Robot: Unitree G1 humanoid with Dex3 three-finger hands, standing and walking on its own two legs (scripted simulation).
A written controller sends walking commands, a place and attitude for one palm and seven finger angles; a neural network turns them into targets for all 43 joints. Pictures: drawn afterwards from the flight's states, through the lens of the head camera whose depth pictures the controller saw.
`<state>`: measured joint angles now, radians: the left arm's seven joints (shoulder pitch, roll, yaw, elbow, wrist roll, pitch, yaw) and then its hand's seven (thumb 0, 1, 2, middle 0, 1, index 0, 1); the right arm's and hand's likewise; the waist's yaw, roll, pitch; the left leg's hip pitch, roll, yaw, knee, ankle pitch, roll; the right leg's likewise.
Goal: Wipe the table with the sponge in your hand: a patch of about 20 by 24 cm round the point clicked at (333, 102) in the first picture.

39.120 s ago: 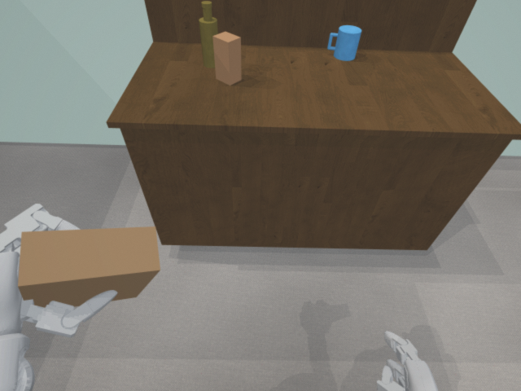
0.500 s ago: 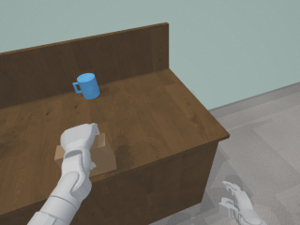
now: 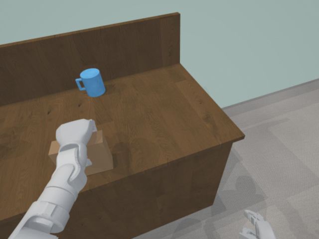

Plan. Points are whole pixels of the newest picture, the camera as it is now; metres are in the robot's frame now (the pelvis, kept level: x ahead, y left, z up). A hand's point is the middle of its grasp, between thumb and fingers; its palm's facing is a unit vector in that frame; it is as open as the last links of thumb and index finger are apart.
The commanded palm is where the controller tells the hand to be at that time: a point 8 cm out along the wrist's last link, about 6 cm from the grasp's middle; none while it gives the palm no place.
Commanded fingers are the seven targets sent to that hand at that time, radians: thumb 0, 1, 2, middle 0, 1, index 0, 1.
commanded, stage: wipe forward along the middle lane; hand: left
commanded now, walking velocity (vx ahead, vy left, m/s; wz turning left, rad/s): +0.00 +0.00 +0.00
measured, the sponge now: (86, 160) +0.33 +0.26 +0.00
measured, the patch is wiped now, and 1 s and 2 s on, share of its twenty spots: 0.85 0.85 0.85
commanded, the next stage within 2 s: slide back across to the first lane in 1.26 s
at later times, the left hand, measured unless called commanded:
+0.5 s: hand (84, 133) +0.38 +0.27 +0.06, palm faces -0.09 -0.04 -1.00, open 9.5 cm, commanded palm +0.38 +0.27 +0.10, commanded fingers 0.00 0.10 1.30 -1.20 -1.60 -1.20 -1.60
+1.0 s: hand (83, 119) +0.44 +0.29 +0.06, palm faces -0.10 -0.01 -0.99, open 9.5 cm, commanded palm +0.43 +0.29 +0.10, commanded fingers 0.00 0.10 1.30 -1.20 -1.60 -1.20 -1.60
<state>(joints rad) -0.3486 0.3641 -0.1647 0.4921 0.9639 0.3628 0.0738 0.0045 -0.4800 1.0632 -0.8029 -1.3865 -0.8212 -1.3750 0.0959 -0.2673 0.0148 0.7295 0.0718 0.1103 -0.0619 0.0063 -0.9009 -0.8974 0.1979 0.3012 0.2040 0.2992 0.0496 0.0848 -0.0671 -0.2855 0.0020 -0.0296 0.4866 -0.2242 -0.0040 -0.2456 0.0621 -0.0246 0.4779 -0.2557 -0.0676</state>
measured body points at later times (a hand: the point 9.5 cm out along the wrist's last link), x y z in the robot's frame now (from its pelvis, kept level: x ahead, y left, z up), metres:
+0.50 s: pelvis -0.01 +0.01 -0.01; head +0.00 -0.01 +0.44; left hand +0.38 +0.27 +0.11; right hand +0.12 -0.25 -0.13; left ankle +0.02 +0.13 -0.74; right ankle +0.00 -0.08 -0.74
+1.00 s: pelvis +0.00 +0.02 -0.01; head +0.04 +0.01 +0.44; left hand +0.44 +0.29 +0.11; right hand +0.07 -0.25 -0.14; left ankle +0.02 +0.13 -0.74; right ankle +0.00 -0.08 -0.74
